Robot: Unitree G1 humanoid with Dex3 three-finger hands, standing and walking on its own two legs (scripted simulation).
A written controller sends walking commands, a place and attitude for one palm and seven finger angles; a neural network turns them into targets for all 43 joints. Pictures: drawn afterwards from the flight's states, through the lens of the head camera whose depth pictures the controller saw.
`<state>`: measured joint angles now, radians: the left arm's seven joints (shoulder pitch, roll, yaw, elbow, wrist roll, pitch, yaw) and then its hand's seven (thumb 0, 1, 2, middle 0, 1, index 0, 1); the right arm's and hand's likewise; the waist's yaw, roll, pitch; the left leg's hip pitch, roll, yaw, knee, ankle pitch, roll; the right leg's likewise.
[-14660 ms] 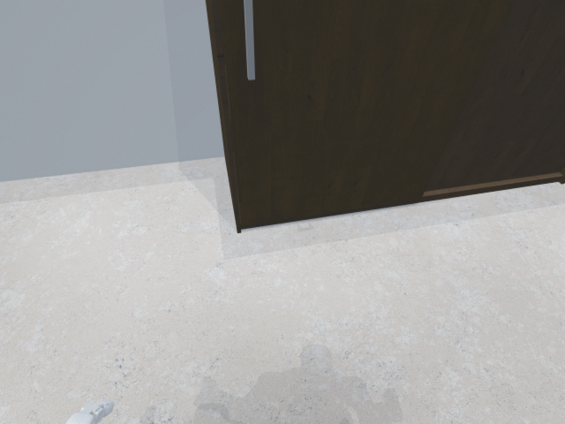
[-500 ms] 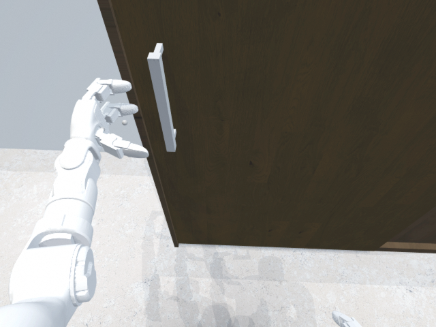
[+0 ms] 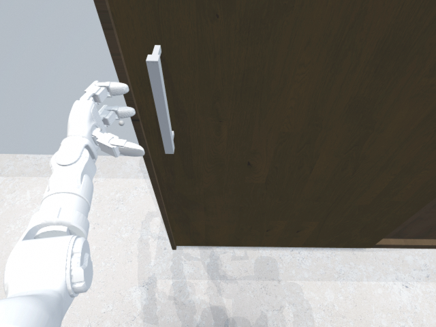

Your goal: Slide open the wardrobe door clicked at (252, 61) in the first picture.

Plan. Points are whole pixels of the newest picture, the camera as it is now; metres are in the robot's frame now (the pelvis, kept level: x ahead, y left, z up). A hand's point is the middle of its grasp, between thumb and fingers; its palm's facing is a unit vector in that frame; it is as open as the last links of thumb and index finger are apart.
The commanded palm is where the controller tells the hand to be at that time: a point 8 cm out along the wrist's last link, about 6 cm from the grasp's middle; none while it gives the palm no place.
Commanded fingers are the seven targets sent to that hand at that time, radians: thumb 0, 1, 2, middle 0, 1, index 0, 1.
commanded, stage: move the hooked fingers beside the handle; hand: left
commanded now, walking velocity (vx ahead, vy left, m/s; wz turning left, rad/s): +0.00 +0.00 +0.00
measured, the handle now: (164, 105) +0.51 +0.10 +0.13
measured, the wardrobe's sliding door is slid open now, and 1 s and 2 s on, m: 0.00 0.00 0.00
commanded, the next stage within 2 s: feel for the door with the fingertips in 0.30 s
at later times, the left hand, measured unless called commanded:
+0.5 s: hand (126, 127) +0.44 +0.16 +0.13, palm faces -0.02 -1.00 -0.01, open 14.0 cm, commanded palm +0.41 +0.21 +0.13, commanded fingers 0.00 -0.50 0.30 -0.30 -1.20 -0.30 -1.20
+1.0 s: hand (143, 122) +0.45 +0.13 +0.14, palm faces -0.01 -1.00 -0.02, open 14.0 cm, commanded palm +0.43 +0.19 +0.13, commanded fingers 0.00 -0.50 0.30 -0.30 -1.20 -0.30 -1.20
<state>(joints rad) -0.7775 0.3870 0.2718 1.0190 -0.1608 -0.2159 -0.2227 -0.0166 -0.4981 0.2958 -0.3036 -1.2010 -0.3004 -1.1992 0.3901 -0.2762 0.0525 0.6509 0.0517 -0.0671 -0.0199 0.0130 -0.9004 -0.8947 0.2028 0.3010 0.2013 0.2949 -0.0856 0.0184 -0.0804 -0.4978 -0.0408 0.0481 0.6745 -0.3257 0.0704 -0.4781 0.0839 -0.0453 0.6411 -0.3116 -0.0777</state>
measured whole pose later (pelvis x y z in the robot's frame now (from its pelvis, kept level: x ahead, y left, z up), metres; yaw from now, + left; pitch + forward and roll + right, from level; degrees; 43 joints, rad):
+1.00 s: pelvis -0.01 +0.00 +0.00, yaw +1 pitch +8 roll -1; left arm -0.82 0.29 0.20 1.02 -0.13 -0.26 -0.10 -0.02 -0.50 0.30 -0.30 -1.20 -0.30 -1.20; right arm 0.37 -0.26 0.04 0.68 0.04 -0.09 -0.01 0.01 -0.90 -0.89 0.20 0.30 0.20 0.29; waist -0.09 0.02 -0.07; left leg -0.51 -0.05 0.04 0.68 -0.32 0.07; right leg -0.49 0.08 -0.05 0.66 -0.31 -0.08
